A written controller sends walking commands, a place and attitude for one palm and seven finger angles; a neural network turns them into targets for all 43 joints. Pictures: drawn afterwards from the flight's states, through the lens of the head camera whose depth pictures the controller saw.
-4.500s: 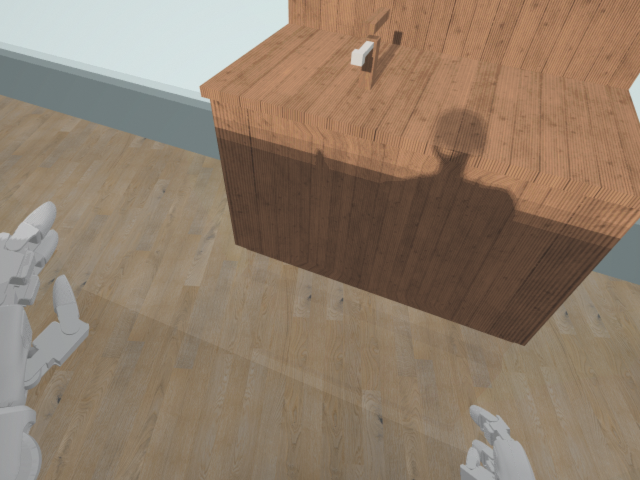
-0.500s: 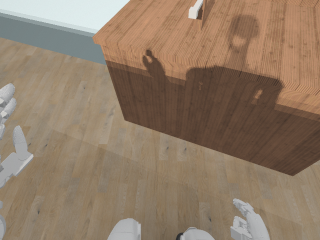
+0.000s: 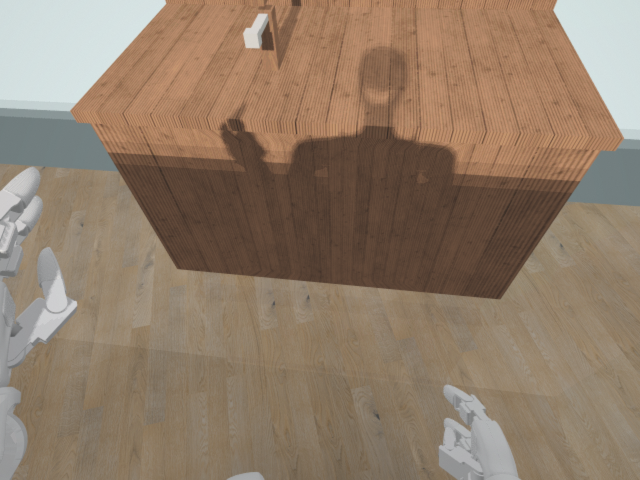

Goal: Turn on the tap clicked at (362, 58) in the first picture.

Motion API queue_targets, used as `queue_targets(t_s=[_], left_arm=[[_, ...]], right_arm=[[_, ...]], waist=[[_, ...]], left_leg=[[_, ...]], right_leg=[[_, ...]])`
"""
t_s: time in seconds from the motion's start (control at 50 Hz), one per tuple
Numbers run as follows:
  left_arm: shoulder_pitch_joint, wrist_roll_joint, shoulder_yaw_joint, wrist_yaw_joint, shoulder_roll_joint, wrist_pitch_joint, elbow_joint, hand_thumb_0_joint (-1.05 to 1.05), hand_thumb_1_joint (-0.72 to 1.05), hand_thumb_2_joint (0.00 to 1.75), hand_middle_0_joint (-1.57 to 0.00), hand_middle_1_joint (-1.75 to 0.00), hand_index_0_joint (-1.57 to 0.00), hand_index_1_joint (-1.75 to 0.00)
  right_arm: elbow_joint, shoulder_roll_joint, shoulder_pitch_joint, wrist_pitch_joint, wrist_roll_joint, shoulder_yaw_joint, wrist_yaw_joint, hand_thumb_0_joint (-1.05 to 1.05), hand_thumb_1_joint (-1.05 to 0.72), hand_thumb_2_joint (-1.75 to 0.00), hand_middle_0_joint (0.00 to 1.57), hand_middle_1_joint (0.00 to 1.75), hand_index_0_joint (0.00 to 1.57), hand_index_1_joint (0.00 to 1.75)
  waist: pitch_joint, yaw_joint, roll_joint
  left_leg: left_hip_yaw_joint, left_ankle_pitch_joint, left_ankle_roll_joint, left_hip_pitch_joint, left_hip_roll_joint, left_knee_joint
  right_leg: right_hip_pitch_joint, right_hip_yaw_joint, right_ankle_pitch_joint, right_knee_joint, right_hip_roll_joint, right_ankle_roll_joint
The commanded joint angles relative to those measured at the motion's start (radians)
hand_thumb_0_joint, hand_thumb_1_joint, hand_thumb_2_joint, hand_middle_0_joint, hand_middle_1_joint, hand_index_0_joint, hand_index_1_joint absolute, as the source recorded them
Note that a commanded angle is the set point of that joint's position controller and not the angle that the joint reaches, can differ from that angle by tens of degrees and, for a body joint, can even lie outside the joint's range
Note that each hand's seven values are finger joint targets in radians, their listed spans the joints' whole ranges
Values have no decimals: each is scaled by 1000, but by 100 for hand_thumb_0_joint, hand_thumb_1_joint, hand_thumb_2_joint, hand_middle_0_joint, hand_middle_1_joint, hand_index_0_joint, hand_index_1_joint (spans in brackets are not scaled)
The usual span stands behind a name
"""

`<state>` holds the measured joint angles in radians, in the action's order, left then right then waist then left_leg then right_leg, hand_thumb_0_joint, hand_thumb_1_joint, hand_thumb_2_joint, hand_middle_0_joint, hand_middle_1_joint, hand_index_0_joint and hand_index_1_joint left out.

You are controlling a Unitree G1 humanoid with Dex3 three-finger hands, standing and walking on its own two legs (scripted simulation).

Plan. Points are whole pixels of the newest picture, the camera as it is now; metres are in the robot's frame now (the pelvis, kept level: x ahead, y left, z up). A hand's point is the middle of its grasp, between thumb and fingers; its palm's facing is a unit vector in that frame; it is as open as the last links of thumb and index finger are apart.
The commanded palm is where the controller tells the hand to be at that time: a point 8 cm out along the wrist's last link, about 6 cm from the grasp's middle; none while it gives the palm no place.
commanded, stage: turn to face it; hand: left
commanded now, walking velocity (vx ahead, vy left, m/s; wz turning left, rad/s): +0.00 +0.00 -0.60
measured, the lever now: (252, 38) +0.84 +0.22 +0.12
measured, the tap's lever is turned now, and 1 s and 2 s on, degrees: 0 0 0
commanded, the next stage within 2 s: take the last steps up to it in 0.66 s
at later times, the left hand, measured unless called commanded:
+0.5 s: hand (146, 323) +0.21 +0.16 +0.19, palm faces +0.19 -0.88 -0.43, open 7.4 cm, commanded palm +0.17 +0.21 +0.20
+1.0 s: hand (193, 362) +0.18 +0.12 +0.19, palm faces +0.07 -0.87 -0.49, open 7.4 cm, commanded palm +0.14 +0.18 +0.20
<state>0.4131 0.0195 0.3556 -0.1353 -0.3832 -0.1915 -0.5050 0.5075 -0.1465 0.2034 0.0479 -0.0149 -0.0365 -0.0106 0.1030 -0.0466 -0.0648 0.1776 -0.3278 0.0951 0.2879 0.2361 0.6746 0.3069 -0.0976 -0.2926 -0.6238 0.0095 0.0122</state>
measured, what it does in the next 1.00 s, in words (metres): walks backwards, turning right: left foot, then right foot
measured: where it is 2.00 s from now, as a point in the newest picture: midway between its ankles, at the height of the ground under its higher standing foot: outside the picture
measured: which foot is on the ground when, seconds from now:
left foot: down 0.00-0.00, up 0.02-0.40, down 0.42-0.68, up 0.70-0.96, down 0.98-1.00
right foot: down 0.00-0.46, up 0.48-0.64, down 0.66-1.00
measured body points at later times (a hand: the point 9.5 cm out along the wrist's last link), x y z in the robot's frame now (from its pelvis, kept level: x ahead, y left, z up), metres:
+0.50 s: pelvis -0.06 -0.02 +0.01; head -0.04 -0.02 +0.46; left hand +0.19 +0.21 +0.21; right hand +0.06 -0.31 -0.06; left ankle -0.03 +0.12 -0.72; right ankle +0.01 -0.10 -0.71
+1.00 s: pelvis -0.10 -0.03 +0.01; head -0.08 -0.04 +0.46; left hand +0.17 +0.16 +0.22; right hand -0.06 -0.33 -0.08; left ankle -0.07 +0.08 -0.72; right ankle -0.08 -0.13 -0.72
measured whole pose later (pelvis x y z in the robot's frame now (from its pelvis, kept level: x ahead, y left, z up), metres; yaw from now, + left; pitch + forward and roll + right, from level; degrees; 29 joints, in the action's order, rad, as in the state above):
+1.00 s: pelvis -0.10 -0.03 +0.01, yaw -19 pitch +1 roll +1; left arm 0.54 0.02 0.38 -0.15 -0.42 -0.24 -0.55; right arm 0.61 -0.25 0.24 0.03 0.00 0.03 0.06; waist 0.03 0.03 0.02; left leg 0.09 -0.32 -0.02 0.22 0.02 0.50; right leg 0.35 -0.03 -0.23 -0.55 0.03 -0.05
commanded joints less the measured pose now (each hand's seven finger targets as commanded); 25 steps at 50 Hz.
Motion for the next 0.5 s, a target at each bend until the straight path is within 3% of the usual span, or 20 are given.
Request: queue_targets(t_s=[0.0, 0.02, 0.04, 0.06, 0.1, 0.22, 0.28, 0.36, 0.38, 0.4, 0.42, 0.44, 0.46, 0.48], left_arm=[[-3, 36, 182, -37, -230, -50, -193, 0, 90, 90, -20, -30, -20, -30], [51, 42, 204, -38, -237, -52, -218, 0, 90, 90, -20, -30, -20, -30], [95, 48, 209, -39, -219, -62, -234, 0, 90, 90, -20, -30, -20, -30], [107, 48, 205, -39, -204, -70, -254, 0, 90, 90, -20, -30, -20, -30], [135, 48, 216, -41, -204, -75, -242, 0, 90, 90, -20, -30, -20, -30], [118, 48, 178, -41, -187, -59, -210, 0, 90, 90, -20, -30, -20, -30], [87, 41, 147, -41, -179, -52, -226, 0, 90, 90, -20, -30, -20, -30], [36, 25, 128, -36, -181, -52, -245, 0, 90, 90, -20, -30, -20, -30], [16, 26, 126, -34, -188, -58, -265, 0, 90, 90, -20, -30, -20, -30], [0, 19, 129, -29, -188, -67, -274, 0, 90, 90, -20, -30, -20, -30], [-2, 14, 135, -24, -185, -73, -269, 0, 90, 90, -20, -30, -20, -30], [11, 8, 158, -27, -201, -71, -249, 0, 90, 90, -20, -30, -20, -30], [28, 3, 137, -22, -172, -61, -207, 0, 90, 90, -20, -30, -20, -30], [-15, 6, 133, -14, -176, -63, -224, 0, 90, 90, -20, -30, -20, -30]], right_arm=[[-149, -158, -91, 22, -15, 90, 16, 0, -90, -90, 20, 30, 20, 30], [-141, -136, -95, 6, -6, 74, 18, 0, -90, -90, 20, 30, 20, 30], [-120, -119, -90, -15, 2, 56, 17, 0, -90, -90, 20, 30, 20, 30], [-114, -117, -95, -31, 3, 51, 15, 0, -90, -90, 20, 30, 20, 30], [-109, -123, -120, -50, 4, 58, 24, 0, -90, -90, 20, 30, 20, 30], [-113, -162, -108, -58, -1, 78, 42, 0, -90, -90, 20, 30, 20, 30], [-119, -173, -110, -55, -6, 79, 44, 0, -90, -90, 20, 30, 20, 30], [-117, -184, -73, -56, -3, 84, 45, 0, -90, -90, 20, 30, 20, 30], [-118, -187, -72, -50, -3, 88, 50, 0, -90, -90, 20, 30, 20, 30], [-127, -204, -73, -42, 2, 92, 54, 0, -90, -90, 20, 30, 20, 30], [-137, -218, -84, -35, 1, 96, 56, 0, -90, -90, 20, 30, 20, 30], [-129, -188, -91, -24, -1, 82, 60, 0, -90, -90, 20, 30, 20, 30], [-134, -172, -96, -14, 4, 86, 62, 0, -90, -90, 20, 30, 20, 30], [-127, -164, -77, -4, 5, 89, 59, 0, -90, -90, 20, 30, 20, 30]], waist=[[-241, 1, 363], [-242, 13, 277], [-271, 22, 187], [-292, 29, 155], [-294, 33, 144], [-261, 22, 171], [-248, 15, 164], [-244, 33, 127], [-231, 37, 75], [-204, 38, -9], [-172, 27, -137], [-185, 18, -237], [-126, 22, -232], [-90, 27, -181]], left_leg=[[-146, -265, -16, 279, -143, 442], [-212, -202, -15, 311, -128, 518], [-223, -152, -6, 336, -124, 538], [-213, -126, 0, 333, -126, 515], [-193, -98, 3, 281, -137, 421], [-168, -96, -27, 147, -176, 177], [-169, -119, -45, 77, -191, 51], [-145, -49, -79, -125, -199, -189], [-163, -32, -95, -175, -161, -273], [-258, -62, -143, -187, -68, -344], [-353, 10, -196, -202, 45, -364], [-407, -52, -243, -64, 143, -444], [-404, -89, -268, 101, 171, -472], [-356, -5, -276, 121, 164, -439]], right_leg=[[-239, 588, 578, 266, -323, -172], [-256, 578, 532, 245, -324, -198], [-313, 487, 557, 203, -286, -202], [-326, 427, 575, 196, -266, -196], [-294, 385, 562, 214, -236, -182], [-155, 459, 233, 317, -228, -187], [-112, 495, 141, 330, -223, -183], [18, 490, -36, 350, -172, -114], [45, 457, -39, 302, -134, -88], [110, 412, -71, 219, -67, -51], [189, 308, -71, 85, 26, -9], [140, 202, -136, -171, 46, 4], [90, 152, -142, -366, 40, 14], [103, 149, -137, -417, 14, 22]])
